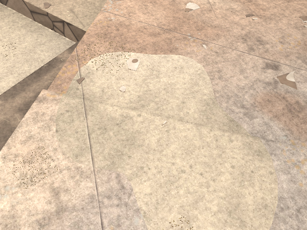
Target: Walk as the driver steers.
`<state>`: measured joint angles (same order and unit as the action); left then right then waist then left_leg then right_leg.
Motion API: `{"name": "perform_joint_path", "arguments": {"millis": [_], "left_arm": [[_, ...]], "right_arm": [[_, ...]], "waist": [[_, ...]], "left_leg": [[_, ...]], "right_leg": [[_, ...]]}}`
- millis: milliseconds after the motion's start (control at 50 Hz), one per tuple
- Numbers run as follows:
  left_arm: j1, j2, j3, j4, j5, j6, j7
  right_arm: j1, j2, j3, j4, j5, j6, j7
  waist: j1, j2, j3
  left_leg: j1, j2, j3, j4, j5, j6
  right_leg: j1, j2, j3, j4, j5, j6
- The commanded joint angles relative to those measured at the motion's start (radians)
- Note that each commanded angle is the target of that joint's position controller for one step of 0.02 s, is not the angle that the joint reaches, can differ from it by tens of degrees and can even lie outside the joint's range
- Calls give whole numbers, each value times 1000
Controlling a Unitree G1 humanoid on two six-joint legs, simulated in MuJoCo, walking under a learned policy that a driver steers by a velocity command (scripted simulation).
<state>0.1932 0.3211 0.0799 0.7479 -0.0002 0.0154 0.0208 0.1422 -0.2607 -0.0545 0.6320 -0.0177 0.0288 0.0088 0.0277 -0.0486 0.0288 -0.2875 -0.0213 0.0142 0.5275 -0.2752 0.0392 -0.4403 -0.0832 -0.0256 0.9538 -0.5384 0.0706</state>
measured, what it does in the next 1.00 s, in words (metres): walks ahead: right foot, then left foot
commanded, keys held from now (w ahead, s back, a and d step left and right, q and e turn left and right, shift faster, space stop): e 0.08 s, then w+e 0.24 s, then no key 0.68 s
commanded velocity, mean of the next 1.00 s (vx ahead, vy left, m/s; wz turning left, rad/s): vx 0.12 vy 0.00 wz -0.16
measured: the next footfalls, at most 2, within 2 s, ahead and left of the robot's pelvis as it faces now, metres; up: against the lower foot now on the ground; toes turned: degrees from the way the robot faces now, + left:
right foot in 0.44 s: +0.09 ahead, -0.17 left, +0.00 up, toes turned -14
left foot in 0.82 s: +0.22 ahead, +0.03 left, +0.00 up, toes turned -12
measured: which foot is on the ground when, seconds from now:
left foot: down 0.00-0.44, up 0.46-0.80, down 0.82-1.00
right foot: up 0.00-0.42, down 0.44-1.00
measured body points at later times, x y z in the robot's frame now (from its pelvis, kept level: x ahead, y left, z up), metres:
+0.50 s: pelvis +0.05 -0.06 +0.00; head +0.08 -0.09 +0.45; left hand +0.26 +0.18 -0.09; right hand +0.07 -0.37 -0.13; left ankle +0.00 +0.09 -0.69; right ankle +0.05 -0.16 -0.74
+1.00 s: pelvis +0.13 -0.09 +0.00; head +0.14 -0.09 +0.45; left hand +0.30 +0.14 -0.12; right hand +0.21 -0.38 -0.11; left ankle +0.18 +0.04 -0.73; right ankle +0.05 -0.16 -0.73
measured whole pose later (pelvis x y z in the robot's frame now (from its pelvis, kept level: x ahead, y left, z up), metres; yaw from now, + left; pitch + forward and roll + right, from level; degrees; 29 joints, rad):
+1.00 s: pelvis +0.13 -0.09 +0.00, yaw -13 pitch +0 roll +0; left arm 0.18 0.24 0.02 0.85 0.01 0.00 0.00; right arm 0.12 -0.25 -0.05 0.84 0.00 0.00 -0.01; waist 0.00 -0.01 0.03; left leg -0.27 0.03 0.00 0.51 -0.23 -0.02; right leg -0.12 0.04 -0.02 0.47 -0.35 -0.04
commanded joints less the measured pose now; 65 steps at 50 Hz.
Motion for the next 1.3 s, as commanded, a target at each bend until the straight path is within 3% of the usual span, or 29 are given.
{"name": "perform_joint_path", "arguments": {"millis": [20,80,100,140,160,200,300,360,380,400,420,440,460,480,500,520,540,620,660,720,780,800,820,840,860,880,900,1040,1300], "left_arm": [[22,79,19,-28,2,9,9],[34,58,7,-17,-11,9,3],[14,57,2,-26,-11,8,3],[-38,81,3,-56,-20,7,4],[-60,92,6,-72,-24,4,4],[-78,85,7,-85,-26,-6,2],[-49,35,-2,-76,-27,-33,-29],[-44,25,-7,-75,-21,-35,-44],[-20,22,-7,-71,-16,-34,-46],[29,29,-2,-55,-10,-33,-45],[103,67,15,-35,-8,-30,-38],[181,147,41,-32,-11,-26,-24],[203,279,59,-61,2,-25,-14],[197,212,39,-66,6,-35,-21],[151,172,24,-73,3,-46,-24],[103,139,15,-74,-2,-52,-28],[54,119,8,-80,-6,-50,-27],[-42,72,-12,-86,19,-61,-12],[-53,75,-12,-72,16,-60,-7],[-25,89,-8,-36,11,-49,-10],[-48,67,-17,-12,2,-39,-16],[-48,55,-22,-1,-5,-38,-18],[-22,39,-27,12,2,-42,-19],[15,26,-31,20,26,-49,-21],[91,22,-29,36,29,-50,-22],[44,41,-31,45,26,-47,-21],[4,47,-29,42,18,-42,-19],[-2,43,-24,83,7,-14,-11],[16,42,-26,192,7,-15,0]], "right_arm": [[-53,-88,-12,-30,-1,-38,-6],[-74,-87,-12,-8,-13,-42,-18],[-49,-106,-20,2,-10,-39,-23],[21,-183,-47,27,7,-30,-31],[52,-198,-55,41,15,-31,-34],[80,-181,-56,60,24,-44,-37],[43,-173,-68,68,29,-80,-24],[30,-185,-73,78,35,-77,-2],[21,-192,-74,86,42,-71,3],[9,-193,-72,91,50,-65,5],[18,-162,-61,100,46,-64,5],[12,-100,-36,90,19,-70,5],[1,-42,-11,30,-15,-79,0],[5,-126,-32,59,12,-81,1],[19,-160,-41,68,37,-76,6],[31,-158,-42,87,37,-70,5],[25,-161,-44,95,26,-64,-3],[88,-105,-30,135,14,-43,-16],[52,-84,-18,129,10,-38,-22],[7,-97,-17,116,16,-30,-26],[-4,-101,-20,116,16,-26,-26],[4,-97,-19,120,8,-29,-26],[9,-121,-23,123,-3,-34,-30],[10,-170,-32,117,-3,-37,-36],[-14,-181,-35,132,8,-36,-38],[-39,-130,-29,124,22,-35,-31],[-38,-108,-24,133,19,-35,-28],[-39,-112,-23,197,16,-43,-28],[-72,-108,-20,313,17,-29,-44]], "waist": [[-2,195,-106],[-3,189,-93],[-28,184,-99],[-84,196,-53],[-99,195,-20],[-103,164,25],[-67,135,4],[-54,115,2],[-30,112,-10],[1,117,-35],[31,101,-80],[56,-23,-140],[44,-286,-175],[73,-149,-199],[46,-123,-146],[22,-80,-118],[6,-46,-89],[-65,-39,-103],[-54,-55,-101],[-27,-64,-100],[-36,-49,-72],[-53,-28,-63],[-48,11,-73],[-16,82,-96],[42,170,-121],[-3,146,-101],[-21,127,-87],[-23,80,-95],[-22,41,-42]], "left_leg": [[104,248,-157,-184,510,173],[90,223,-83,-191,448,161],[111,238,-100,-216,311,171],[156,296,-202,-300,-67,201],[189,335,-264,-337,-195,211],[256,378,-318,-379,-276,211],[260,346,-167,-399,-153,173],[184,305,-58,-349,-3,159],[160,290,-23,-296,68,145],[121,269,12,-217,140,121],[56,233,56,-97,206,81],[-50,156,150,138,131,-3],[-346,12,165,460,-311,-100],[-391,37,8,623,-408,-107],[-410,73,-16,665,-363,-96],[-404,99,-24,634,-302,-84],[-391,112,-28,582,-229,-82],[-181,101,-30,395,-6,-100],[-118,91,-25,258,41,-103],[-73,84,-24,154,53,-100],[-10,78,-21,26,79,-74],[55,77,-21,-84,195,-58],[133,103,-60,-124,365,-43],[210,163,-113,-97,569,-22],[220,171,-119,-39,549,29],[194,143,-102,-37,476,29],[183,130,-97,-42,448,17],[182,109,-76,-33,466,0],[182,85,-58,-67,355,-11]], "right_leg": [[-37,-16,74,78,90,21],[45,-1,63,-61,163,24],[42,0,49,-100,167,18],[-50,11,18,-95,127,-3],[-123,1,31,-83,106,-17],[-226,-19,64,-84,95,-43],[-153,-37,31,-166,143,-88],[1,4,-29,-292,190,-101],[75,30,-53,-368,249,-106],[180,68,-81,-444,319,-113],[327,96,-70,-480,356,-131],[476,-22,93,-524,525,-170],[606,-291,508,-611,691,-359],[563,-341,552,-647,723,-443],[522,-299,436,-630,764,-413],[483,-236,345,-620,754,-361],[439,-207,295,-633,766,-324],[305,-130,134,-659,947,-296],[290,-107,94,-649,968,-282],[305,-123,115,-635,948,-289],[289,-123,148,-610,807,-276],[268,-100,146,-595,720,-245],[247,-64,141,-577,618,-203],[215,-3,107,-541,481,-160],[207,37,88,-575,402,-129],[220,49,74,-569,394,-114],[213,53,66,-554,415,-110],[274,37,72,-538,577,-119],[262,33,68,-577,502,-110]]}}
